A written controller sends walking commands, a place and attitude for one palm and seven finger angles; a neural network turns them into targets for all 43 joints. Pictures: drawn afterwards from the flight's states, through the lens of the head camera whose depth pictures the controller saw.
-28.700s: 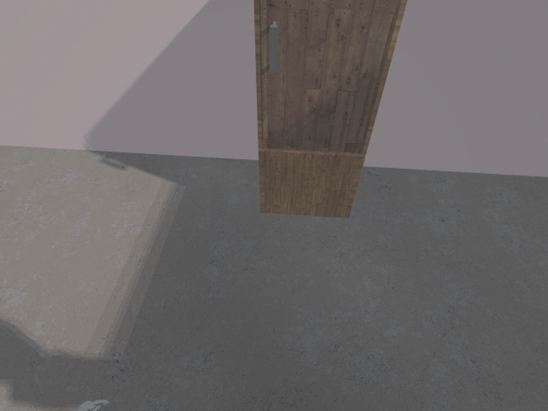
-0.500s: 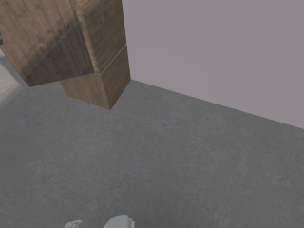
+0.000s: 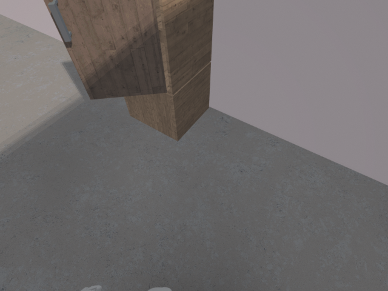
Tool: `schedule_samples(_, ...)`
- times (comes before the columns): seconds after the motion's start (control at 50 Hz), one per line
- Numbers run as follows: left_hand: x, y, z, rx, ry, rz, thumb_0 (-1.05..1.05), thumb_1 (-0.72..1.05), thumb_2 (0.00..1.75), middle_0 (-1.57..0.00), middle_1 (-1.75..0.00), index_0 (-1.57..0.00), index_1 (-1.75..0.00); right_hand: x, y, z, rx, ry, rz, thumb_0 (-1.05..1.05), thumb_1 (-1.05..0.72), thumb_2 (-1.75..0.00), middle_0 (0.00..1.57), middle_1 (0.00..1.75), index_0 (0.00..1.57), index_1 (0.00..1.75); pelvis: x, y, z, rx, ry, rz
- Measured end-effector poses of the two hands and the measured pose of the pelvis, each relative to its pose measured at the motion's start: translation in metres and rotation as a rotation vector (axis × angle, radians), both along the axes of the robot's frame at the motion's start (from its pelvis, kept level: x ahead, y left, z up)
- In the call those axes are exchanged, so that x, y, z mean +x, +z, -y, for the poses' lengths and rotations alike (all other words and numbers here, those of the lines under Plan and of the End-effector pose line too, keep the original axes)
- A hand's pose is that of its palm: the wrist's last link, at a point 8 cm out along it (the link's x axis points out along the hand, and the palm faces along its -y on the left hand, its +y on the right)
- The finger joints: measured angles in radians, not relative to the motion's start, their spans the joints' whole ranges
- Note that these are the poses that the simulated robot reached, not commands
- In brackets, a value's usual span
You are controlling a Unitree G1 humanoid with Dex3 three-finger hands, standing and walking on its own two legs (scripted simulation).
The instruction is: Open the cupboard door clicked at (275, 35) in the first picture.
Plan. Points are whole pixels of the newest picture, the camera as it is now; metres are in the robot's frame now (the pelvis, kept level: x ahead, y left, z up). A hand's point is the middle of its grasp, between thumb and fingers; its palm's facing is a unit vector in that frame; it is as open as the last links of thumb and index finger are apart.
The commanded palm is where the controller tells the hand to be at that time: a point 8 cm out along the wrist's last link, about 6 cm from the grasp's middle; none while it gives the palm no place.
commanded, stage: take the last steps up to it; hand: left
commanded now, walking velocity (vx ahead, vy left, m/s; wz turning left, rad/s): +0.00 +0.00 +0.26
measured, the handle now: (61, 20) +0.98 +0.56 +0.07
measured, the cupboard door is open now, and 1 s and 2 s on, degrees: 41 41 41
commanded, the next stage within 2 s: come to a stop and stand still in 1.46 s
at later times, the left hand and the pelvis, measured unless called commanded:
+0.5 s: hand out of the picture +0.05 +0.25 -0.16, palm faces +0.19 -0.96 -0.19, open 7.4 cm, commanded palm none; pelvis +0.04 +0.05 +0.01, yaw +9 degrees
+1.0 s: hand (84, 280) +0.16 +0.27 -0.15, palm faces +0.29 -0.93 -0.21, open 7.2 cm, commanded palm none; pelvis +0.19 +0.09 +0.02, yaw +13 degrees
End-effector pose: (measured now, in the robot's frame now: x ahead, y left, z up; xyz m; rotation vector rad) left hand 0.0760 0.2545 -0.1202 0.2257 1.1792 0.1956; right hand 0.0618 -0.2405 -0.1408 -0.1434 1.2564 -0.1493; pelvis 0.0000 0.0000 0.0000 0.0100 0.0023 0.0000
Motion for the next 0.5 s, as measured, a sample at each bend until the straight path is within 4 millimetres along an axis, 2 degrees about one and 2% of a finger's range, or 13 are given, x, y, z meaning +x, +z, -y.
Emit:
schedule_samples(0.1,-0.023,0.002,0.015,-0.032,0.040,-0.030,0.00,0.91,0.89,-0.20,-0.30,-0.20,-0.30,0.007,0.007,0.006,-0.007,0.019,-0.026,0.00,-0.91,-0.90,0.21,0.30,0.20,0.30,0.001,0.008,0.002,0.007,0.041,0.016)
schedule_samples(0.18,-0.044,-0.005,0.018,-0.074,0.082,-0.067,0.00,0.91,0.89,-0.21,-0.30,-0.20,-0.30,0.019,0.017,0.001,-0.023,0.056,-0.020,0.00,-0.91,-0.90,0.20,0.30,0.20,0.30,0.003,0.011,-0.002,0.015,0.068,0.014)
schedule_samples(0.24,-0.061,-0.014,0.009,-0.102,0.129,-0.092,0.00,0.92,0.89,-0.21,-0.30,-0.20,-0.30,0.033,0.022,-0.010,-0.041,0.106,-0.008,0.00,-0.91,-0.90,0.20,0.30,0.20,0.30,0.006,0.010,-0.011,0.009,0.094,0.010)
schedule_samples(0.34,-0.086,-0.033,-0.018,-0.126,0.197,-0.167,0.01,0.91,0.89,-0.21,-0.30,-0.20,-0.30,0.054,0.023,-0.033,-0.080,0.170,0.043,0.00,-0.91,-0.90,0.20,0.30,0.20,0.30,0.014,-0.001,-0.032,-0.002,0.120,0.006)
schedule_samples(0.4,-0.079,-0.028,-0.032,-0.118,0.200,-0.190,0.01,0.92,0.89,-0.21,-0.30,-0.20,-0.30,0.050,0.026,-0.045,-0.082,0.168,0.040,0.00,-0.91,-0.90,0.20,0.30,0.20,0.30,0.022,0.004,-0.040,-0.006,0.125,0.002)
schedule_samples(0.5,-0.038,-0.011,-0.047,-0.104,0.192,-0.113,0.01,0.92,0.89,-0.20,-0.29,-0.19,-0.30,0.031,0.026,-0.062,-0.049,0.163,-0.051,0.00,-0.91,-0.90,0.20,0.30,0.20,0.30,0.041,0.014,-0.050,-0.014,0.148,0.000)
